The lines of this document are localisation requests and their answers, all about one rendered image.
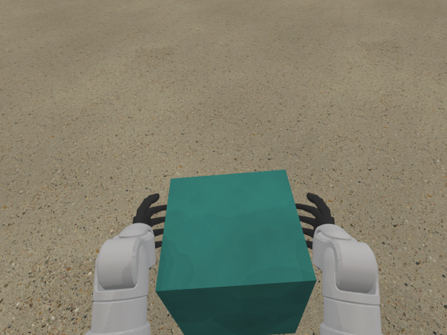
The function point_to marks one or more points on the robot right forearm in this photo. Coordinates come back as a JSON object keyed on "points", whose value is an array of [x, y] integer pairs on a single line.
{"points": [[350, 283]]}

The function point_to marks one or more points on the robot right hand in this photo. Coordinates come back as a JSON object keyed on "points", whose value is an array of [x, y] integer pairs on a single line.
{"points": [[321, 213]]}

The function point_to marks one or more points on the carton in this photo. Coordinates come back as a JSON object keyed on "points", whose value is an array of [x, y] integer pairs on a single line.
{"points": [[234, 260]]}

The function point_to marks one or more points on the robot left forearm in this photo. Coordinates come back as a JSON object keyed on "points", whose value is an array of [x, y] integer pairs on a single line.
{"points": [[121, 283]]}

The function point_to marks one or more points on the robot left hand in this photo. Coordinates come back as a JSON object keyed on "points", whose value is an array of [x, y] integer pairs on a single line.
{"points": [[144, 214]]}

